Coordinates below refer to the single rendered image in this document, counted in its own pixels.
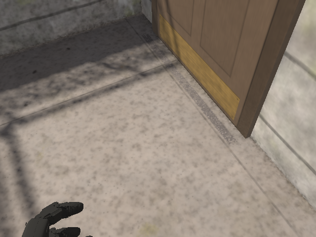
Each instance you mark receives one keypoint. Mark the robot left hand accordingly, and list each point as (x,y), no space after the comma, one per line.
(39,226)

